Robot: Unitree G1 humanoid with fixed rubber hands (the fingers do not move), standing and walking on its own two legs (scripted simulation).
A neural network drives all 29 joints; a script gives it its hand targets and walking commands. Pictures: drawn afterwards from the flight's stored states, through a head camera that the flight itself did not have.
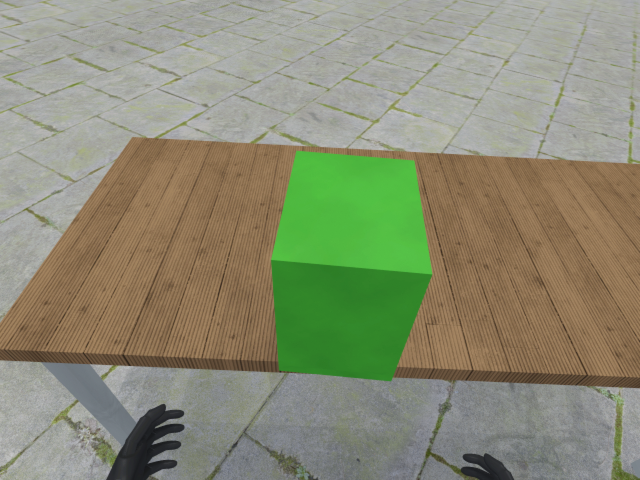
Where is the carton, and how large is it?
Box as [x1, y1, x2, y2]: [271, 151, 431, 380]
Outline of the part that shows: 296,151 271,258 279,370 391,380 431,276 431,268 413,160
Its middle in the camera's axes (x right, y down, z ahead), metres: +0.03 +0.04 +0.59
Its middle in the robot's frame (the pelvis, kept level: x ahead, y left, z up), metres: +0.44 -0.02 +0.03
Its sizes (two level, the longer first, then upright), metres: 0.222 0.177 0.261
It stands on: a table, 0.67 m high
